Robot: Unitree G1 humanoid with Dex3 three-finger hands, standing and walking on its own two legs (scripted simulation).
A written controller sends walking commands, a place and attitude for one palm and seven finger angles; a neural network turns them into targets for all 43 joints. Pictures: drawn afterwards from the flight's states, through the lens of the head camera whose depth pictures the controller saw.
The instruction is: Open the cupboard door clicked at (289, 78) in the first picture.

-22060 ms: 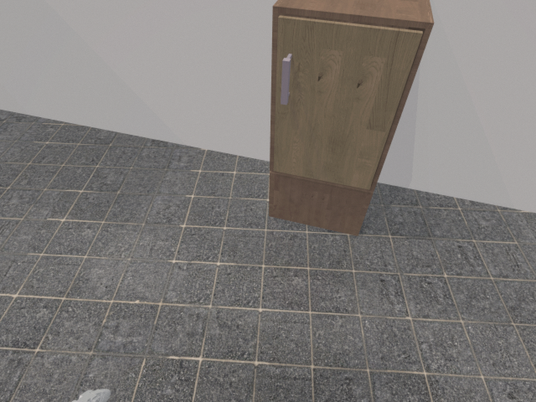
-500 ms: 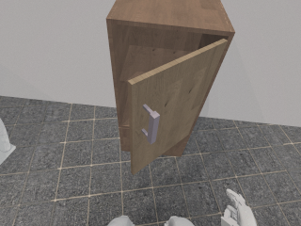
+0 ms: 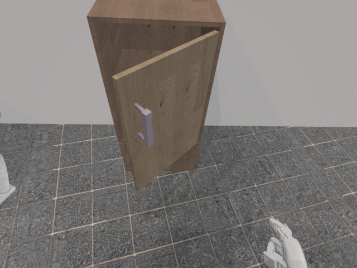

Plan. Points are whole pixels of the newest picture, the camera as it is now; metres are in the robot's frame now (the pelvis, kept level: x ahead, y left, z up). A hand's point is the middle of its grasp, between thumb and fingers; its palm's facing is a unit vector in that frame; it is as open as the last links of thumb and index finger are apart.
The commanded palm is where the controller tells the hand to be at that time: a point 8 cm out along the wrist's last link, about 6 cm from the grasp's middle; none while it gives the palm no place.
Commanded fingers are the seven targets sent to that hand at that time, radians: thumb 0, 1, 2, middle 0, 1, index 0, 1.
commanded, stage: stop stepping back and stand still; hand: left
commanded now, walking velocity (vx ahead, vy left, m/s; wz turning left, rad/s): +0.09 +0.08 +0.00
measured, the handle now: (143, 125) +0.50 +0.13 -0.01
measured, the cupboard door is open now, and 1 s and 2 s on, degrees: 43 43 43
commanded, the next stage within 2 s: let the arm hang, fingers relaxed in 0.96 s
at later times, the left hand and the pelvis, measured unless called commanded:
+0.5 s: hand out of the picture +0.14 +0.28 +0.17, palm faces +0.43 -0.76 -0.49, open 7.4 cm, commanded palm +0.08 +0.31 +0.19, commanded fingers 0.00 0.90 0.90 -0.20 -0.30 -0.20 -0.30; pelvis -0.05 +0.01 +0.00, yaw +2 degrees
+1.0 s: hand out of the picture +0.11 +0.30 +0.16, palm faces +0.43 -0.77 -0.47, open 7.4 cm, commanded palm +0.05 +0.34 +0.19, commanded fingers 0.00 0.90 0.90 -0.20 -0.30 -0.20 -0.30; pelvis -0.08 +0.03 +0.01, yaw +2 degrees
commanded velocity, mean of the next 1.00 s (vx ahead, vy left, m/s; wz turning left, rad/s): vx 0.04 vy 0.01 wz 0.00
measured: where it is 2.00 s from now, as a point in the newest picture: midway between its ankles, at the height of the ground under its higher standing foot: outside the picture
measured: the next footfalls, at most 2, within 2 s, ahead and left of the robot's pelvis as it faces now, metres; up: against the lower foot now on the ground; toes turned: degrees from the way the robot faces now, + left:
left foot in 0.30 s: +0.00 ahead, +0.14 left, +0.00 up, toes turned +5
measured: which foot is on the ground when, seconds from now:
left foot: down 0.00-0.08, up 0.10-0.28, down 0.30-1.00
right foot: down 0.00-1.00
